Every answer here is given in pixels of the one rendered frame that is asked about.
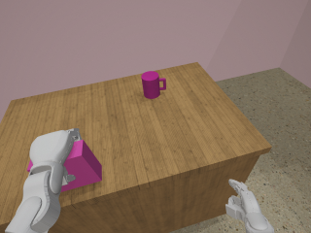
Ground right robot forearm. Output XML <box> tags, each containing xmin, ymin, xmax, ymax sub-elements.
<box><xmin>244</xmin><ymin>212</ymin><xmax>275</xmax><ymax>233</ymax></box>

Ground robot left hand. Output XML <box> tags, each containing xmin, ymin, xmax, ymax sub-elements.
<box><xmin>29</xmin><ymin>128</ymin><xmax>82</xmax><ymax>186</ymax></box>

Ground robot right hand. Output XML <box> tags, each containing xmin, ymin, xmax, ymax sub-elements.
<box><xmin>225</xmin><ymin>179</ymin><xmax>262</xmax><ymax>221</ymax></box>

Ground table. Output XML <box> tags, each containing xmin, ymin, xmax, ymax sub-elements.
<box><xmin>0</xmin><ymin>62</ymin><xmax>272</xmax><ymax>233</ymax></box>

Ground left robot forearm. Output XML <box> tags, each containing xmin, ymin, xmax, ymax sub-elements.
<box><xmin>5</xmin><ymin>161</ymin><xmax>64</xmax><ymax>233</ymax></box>

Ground sponge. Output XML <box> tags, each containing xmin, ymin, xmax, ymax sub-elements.
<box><xmin>26</xmin><ymin>140</ymin><xmax>102</xmax><ymax>192</ymax></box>

